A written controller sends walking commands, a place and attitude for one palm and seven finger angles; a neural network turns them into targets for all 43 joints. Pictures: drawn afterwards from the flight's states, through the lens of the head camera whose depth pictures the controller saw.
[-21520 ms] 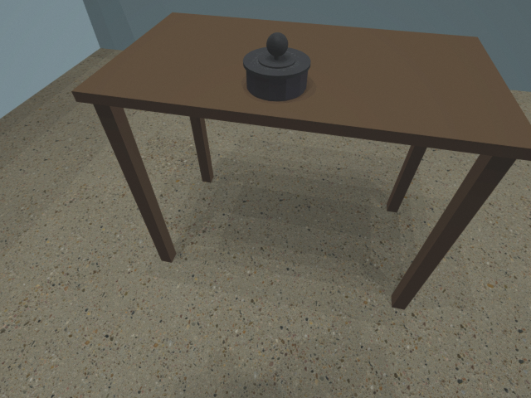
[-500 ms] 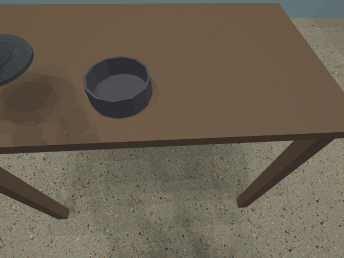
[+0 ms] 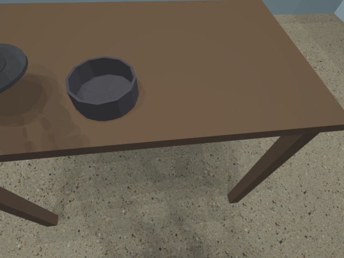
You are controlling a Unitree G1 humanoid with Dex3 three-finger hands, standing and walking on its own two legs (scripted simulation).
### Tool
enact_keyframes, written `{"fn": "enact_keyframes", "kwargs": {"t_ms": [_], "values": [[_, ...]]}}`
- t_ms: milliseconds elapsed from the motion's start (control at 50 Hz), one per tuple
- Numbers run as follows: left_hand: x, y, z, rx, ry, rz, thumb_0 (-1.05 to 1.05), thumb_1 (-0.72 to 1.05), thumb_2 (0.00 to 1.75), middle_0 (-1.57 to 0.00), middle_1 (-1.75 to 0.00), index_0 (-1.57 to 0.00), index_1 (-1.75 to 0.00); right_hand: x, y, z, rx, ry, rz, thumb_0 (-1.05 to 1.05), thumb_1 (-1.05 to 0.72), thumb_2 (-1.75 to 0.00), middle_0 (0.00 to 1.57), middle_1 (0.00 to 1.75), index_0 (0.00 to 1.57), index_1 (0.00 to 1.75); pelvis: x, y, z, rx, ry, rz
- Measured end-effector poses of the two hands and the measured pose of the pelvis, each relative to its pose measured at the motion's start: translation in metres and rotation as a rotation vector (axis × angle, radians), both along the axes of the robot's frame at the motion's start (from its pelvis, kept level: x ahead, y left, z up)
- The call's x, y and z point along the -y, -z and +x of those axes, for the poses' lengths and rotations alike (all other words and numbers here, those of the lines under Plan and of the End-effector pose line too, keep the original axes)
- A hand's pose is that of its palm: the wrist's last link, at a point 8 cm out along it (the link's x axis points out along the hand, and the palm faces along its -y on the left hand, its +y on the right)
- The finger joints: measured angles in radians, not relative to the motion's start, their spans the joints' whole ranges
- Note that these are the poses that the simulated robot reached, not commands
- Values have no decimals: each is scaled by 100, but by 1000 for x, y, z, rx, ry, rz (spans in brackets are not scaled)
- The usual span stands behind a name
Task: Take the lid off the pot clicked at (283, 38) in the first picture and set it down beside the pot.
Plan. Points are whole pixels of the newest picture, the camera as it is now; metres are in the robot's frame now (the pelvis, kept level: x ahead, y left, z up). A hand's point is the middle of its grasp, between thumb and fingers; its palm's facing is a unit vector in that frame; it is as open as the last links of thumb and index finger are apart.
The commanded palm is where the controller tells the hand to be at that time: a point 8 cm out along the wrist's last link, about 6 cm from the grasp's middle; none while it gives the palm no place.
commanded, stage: lower the lid onto the table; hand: left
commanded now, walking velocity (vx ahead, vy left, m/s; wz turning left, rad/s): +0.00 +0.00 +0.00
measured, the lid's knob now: out of the picture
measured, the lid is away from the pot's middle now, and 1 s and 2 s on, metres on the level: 0.23 0.24 0.25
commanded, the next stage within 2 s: open the fingers wide in 1.10 s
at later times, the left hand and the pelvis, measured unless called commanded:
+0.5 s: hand out of the picture +0.44 +0.36 +0.20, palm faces -0.36 -0.29 -0.89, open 8.3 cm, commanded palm +0.48 +0.36 +0.27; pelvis -0.01 +0.01 +0.00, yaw +1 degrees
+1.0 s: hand out of the picture +0.45 +0.36 +0.17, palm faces -0.39 -0.30 -0.87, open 8.4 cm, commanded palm +0.49 +0.37 +0.24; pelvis -0.02 +0.01 -0.01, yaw +0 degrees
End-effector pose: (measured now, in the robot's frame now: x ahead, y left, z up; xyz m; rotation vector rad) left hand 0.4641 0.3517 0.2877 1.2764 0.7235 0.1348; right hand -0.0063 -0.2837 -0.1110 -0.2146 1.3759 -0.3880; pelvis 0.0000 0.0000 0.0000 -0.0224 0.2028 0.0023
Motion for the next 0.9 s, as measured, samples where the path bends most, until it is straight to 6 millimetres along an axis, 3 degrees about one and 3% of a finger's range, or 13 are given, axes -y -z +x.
{"fn": "enact_keyframes", "kwargs": {"t_ms": [280, 540, 740, 900], "values": [[-17, 23, -10, -45, -7, 3, -1, 20, 80, -63, -100, -54, -96, -6, 0, 5, 11, -11, 6, 0, -91, -90, 20, 30, 21, 30, -5, 2, -3, 0, -6, -8], [-8, 33, -18, -64, 54, 13, -1, 20, 80, -62, -100, -54, -96, -12, 4, 14, 64, -44, 2, 0, -90, -90, 20, 30, 21, 30, -9, 5, -14, 1, -17, -12], [2, 48, -17, -84, 98, 1, -1, 20, 80, -63, -100, -54, -96, -12, 6, -6, 41, -26, -14, 0, -90, -90, 20, 30, 21, 30, -9, 7, -21, 0, -11, -13], [-4, 56, -13, -75, 98, -17, -1, 20, 80, -63, -99, -54, -97, -9, 2, -30, 0, 14, -35, 0, -90, -90, 20, 30, 21, 30, -9, 9, -21, -9, -2, -17]]}}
